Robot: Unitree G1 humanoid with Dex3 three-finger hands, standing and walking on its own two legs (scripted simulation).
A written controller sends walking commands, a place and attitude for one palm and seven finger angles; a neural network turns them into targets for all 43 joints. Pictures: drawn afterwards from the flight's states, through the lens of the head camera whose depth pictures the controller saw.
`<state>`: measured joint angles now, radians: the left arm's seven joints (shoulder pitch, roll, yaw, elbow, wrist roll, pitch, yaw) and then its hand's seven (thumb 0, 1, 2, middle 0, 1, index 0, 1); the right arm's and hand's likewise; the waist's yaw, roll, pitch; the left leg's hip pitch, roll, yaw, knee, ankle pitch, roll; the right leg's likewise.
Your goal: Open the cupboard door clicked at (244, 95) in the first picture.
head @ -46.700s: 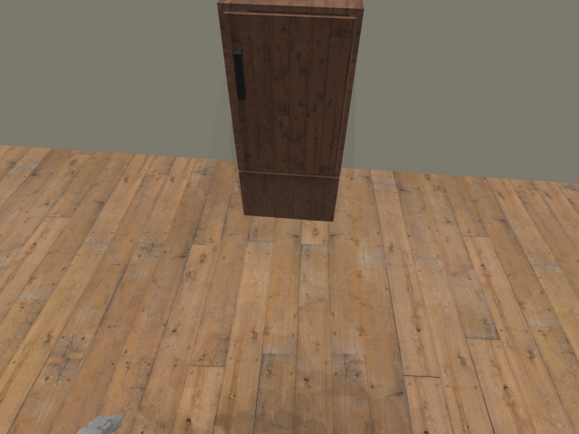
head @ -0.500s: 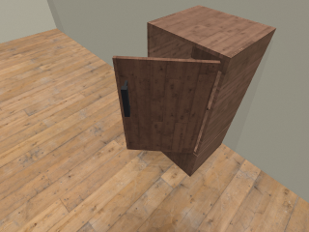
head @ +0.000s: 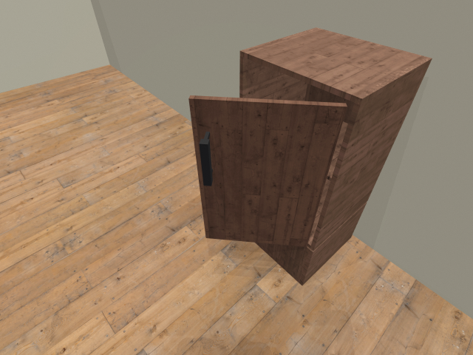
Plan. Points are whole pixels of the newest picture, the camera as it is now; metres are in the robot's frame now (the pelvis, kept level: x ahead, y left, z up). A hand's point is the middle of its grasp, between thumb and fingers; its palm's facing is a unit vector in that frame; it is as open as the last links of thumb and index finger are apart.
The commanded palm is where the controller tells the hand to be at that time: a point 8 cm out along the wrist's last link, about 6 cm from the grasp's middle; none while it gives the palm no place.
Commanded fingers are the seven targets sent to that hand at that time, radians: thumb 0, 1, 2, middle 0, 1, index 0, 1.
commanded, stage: look again from close up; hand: left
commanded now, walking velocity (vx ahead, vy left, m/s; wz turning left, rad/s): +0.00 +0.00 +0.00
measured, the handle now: (207, 158) +0.64 +0.13 -0.03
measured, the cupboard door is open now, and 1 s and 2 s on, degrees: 43 43 43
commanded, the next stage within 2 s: shuffle to correct the standing spot in 0.14 s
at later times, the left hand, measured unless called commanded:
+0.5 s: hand out of the picture +0.02 +0.17 -0.17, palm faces -0.01 -0.99 -0.15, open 7.3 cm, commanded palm none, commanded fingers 0.00 0.90 0.90 -0.20 -0.30 -0.20 -0.30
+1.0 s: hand out of the picture +0.09 +0.15 -0.17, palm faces +0.02 -0.98 -0.20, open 7.3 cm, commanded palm none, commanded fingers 0.00 0.90 0.90 -0.20 -0.30 -0.20 -0.30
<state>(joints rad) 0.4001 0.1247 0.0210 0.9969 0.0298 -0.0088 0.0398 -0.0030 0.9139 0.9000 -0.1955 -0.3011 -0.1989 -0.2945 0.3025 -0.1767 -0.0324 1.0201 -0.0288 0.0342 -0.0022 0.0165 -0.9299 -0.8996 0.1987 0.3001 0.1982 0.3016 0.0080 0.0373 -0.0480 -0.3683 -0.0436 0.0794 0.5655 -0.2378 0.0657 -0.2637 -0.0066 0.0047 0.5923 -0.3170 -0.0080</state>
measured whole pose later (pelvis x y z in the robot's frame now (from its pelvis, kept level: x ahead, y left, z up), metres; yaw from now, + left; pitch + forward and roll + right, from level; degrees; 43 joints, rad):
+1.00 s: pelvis +0.07 -0.02 +0.01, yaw -2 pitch +0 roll -1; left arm 0.29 0.16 0.03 1.01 0.02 0.01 0.05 0.02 0.93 0.90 -0.20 -0.30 -0.20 -0.30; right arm 0.17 -0.14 -0.02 1.01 -0.01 -0.01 -0.04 0.01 -0.92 -0.90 0.20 0.30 0.20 0.30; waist 0.02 -0.02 0.06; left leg -0.26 0.00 0.08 0.53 -0.28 0.05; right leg -0.20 0.00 -0.04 0.56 -0.32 0.00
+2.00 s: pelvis -0.11 +0.04 -0.03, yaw -1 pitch -5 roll -3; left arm 0.26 0.19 0.06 0.98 0.02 0.09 0.04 0.01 0.91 0.90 -0.20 -0.30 -0.20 -0.29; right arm 0.42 -0.12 -0.03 1.04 -0.03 0.05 -0.02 0.00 -0.91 -0.90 0.20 0.30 0.20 0.30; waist -0.05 -0.06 0.00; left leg -0.47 -0.04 0.08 0.76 -0.21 0.12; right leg -0.58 0.04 0.06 1.19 -0.35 0.00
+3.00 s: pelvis -0.20 +0.06 +0.00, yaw -2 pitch +0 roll +0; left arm 0.19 0.13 0.04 0.95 0.01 -0.02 0.01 -0.02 0.94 0.90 -0.20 -0.30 -0.20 -0.29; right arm 0.35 -0.15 -0.04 1.07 -0.03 0.01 -0.01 0.01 -0.91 -0.90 0.20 0.30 0.20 0.30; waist -0.02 0.04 0.02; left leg -0.37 0.06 0.01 0.82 -0.49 0.00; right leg -0.35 -0.03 -0.08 0.58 -0.24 -0.02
